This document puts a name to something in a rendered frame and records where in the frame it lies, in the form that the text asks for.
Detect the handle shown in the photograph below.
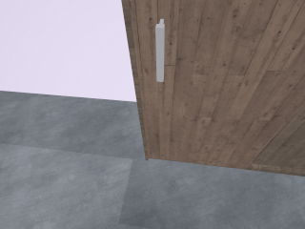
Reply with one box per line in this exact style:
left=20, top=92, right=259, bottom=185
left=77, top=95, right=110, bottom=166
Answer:
left=155, top=19, right=165, bottom=82

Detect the wardrobe door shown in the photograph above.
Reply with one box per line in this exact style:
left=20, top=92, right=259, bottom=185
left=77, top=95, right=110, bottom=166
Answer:
left=129, top=0, right=305, bottom=169
left=251, top=103, right=305, bottom=170

